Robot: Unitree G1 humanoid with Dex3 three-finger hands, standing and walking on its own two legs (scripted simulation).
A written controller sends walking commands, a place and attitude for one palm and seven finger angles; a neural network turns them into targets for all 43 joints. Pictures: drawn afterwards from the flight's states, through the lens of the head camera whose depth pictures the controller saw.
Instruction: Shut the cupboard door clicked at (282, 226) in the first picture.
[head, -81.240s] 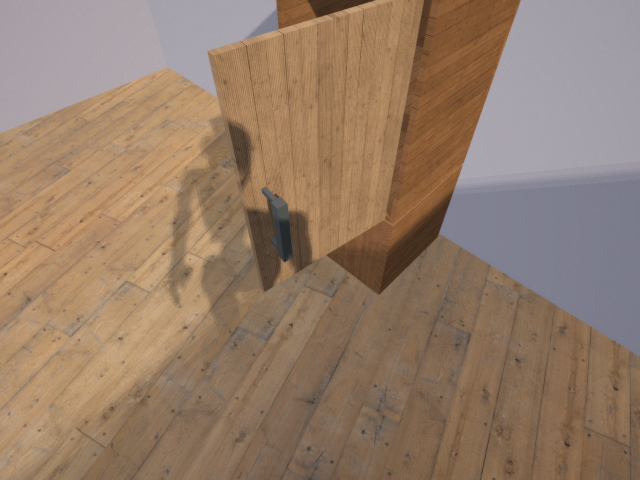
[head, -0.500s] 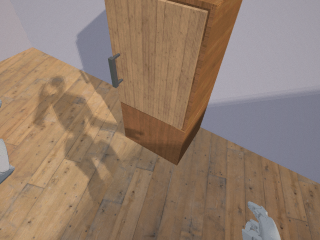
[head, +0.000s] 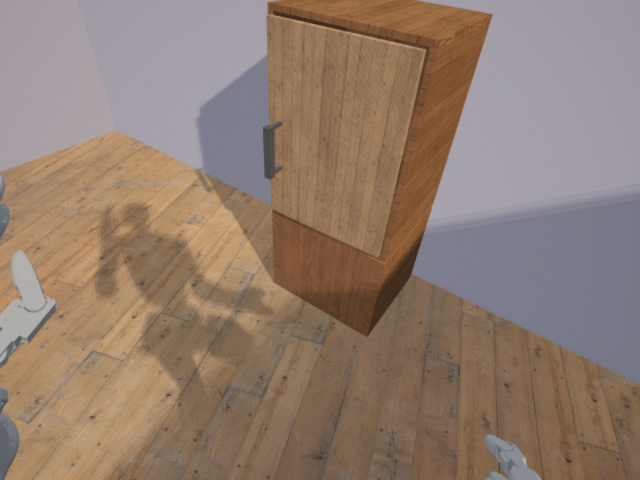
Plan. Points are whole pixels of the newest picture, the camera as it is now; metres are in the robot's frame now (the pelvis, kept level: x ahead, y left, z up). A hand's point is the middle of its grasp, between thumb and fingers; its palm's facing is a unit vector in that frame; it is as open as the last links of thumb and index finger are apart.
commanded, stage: stop stepping back and stand still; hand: left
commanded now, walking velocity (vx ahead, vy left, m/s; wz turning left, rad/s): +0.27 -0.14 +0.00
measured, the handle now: (273, 150) +1.03 +0.17 -0.08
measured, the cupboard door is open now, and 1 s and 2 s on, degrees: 2 2 2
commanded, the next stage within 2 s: let the arm hang, fingers relaxed in 1.16 s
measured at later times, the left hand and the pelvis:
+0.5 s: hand out of the picture +0.13 +0.27 +0.19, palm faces +0.52 -0.76 -0.40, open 7.4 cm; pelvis -0.06 +0.00 +0.02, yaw +2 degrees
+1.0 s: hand out of the picture +0.18 +0.30 +0.17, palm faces +0.47 -0.76 -0.45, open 7.4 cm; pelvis -0.02 +0.02 +0.01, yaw +1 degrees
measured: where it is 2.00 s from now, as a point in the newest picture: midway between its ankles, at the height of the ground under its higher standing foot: outside the picture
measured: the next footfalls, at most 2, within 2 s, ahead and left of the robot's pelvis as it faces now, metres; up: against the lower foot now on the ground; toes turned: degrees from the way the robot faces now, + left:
right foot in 0.22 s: +0.02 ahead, -0.08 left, +0.00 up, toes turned -1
left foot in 0.52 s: +0.02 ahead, +0.14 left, +0.00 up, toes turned +5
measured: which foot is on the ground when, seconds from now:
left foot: down 0.00-0.20, up 0.22-0.50, down 0.52-1.00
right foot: up 0.00-0.20, down 0.22-1.00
